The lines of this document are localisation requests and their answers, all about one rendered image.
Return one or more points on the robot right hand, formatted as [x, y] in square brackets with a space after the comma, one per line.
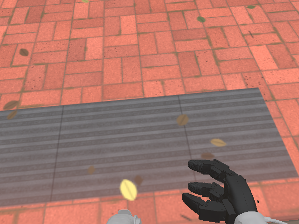
[224, 204]

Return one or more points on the robot left thigh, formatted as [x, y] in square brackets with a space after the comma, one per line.
[124, 219]

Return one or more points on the robot left shin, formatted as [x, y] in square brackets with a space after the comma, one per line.
[124, 211]

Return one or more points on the right robot forearm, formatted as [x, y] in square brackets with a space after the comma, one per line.
[250, 217]

